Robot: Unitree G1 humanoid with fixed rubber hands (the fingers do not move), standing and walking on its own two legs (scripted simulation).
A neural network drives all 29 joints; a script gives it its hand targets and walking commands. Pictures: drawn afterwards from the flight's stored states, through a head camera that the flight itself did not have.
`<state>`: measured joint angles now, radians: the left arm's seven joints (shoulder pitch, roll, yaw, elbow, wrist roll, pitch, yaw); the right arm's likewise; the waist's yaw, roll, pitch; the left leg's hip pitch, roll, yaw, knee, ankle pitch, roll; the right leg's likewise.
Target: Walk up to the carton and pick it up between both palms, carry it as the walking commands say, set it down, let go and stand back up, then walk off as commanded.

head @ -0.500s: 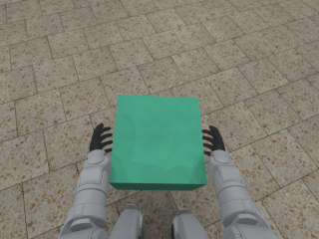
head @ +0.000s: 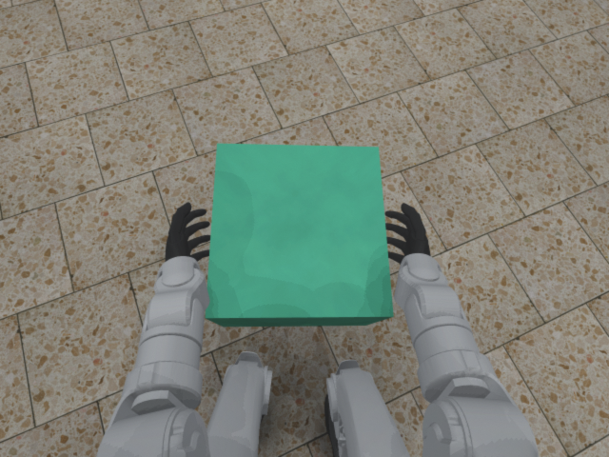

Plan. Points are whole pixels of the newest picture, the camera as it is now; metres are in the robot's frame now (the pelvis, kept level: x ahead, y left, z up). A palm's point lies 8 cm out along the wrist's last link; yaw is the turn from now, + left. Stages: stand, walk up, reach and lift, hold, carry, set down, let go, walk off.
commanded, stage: set down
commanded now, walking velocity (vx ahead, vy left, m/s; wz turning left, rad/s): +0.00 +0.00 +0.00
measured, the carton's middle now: (297, 241) +0.43 +0.01 -0.15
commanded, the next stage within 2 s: none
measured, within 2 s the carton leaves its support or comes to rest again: neither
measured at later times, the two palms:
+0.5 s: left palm (199, 261) +0.40 +0.17 -0.16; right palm (396, 263) +0.40 -0.15 -0.16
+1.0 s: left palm (214, 264) +0.42 +0.16 -0.25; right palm (384, 269) +0.41 -0.16 -0.25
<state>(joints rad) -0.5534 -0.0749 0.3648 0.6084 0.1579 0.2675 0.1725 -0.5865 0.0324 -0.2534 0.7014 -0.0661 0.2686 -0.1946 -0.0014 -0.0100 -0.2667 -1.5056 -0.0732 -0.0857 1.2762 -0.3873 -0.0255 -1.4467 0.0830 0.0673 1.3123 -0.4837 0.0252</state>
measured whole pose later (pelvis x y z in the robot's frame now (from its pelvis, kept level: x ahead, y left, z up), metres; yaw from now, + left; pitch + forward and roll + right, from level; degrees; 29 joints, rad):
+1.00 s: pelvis -0.03 +0.00 -0.14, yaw -1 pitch +45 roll -2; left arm -0.87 0.04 0.28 0.73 0.03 0.24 0.24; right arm -0.86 -0.08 -0.25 0.76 0.02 0.25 -0.22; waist 0.01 0.00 -0.17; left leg -2.09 -0.11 -0.08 1.77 -0.47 -0.04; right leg -2.02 0.13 0.07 1.81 -0.58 0.07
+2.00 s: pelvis -0.07 +0.01 -0.25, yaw -4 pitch +28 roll -1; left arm -1.41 0.31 0.19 1.00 -0.08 0.21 0.19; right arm -1.37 -0.24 -0.16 0.96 0.15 0.22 -0.22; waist 0.03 -0.03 0.52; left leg -2.15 -0.08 -0.05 2.15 -0.49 -0.05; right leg -2.09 0.18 0.04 2.19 -0.59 0.10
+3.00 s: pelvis -0.05 +0.01 -0.28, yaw -4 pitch +30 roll +0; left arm -1.41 0.35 0.06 1.25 -0.22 0.09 0.12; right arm -1.37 -0.26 -0.09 1.15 0.18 0.12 -0.15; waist 0.04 -0.02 0.43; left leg -2.25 -0.02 -0.01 2.26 -0.54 -0.01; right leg -2.19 0.12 0.02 2.31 -0.65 0.05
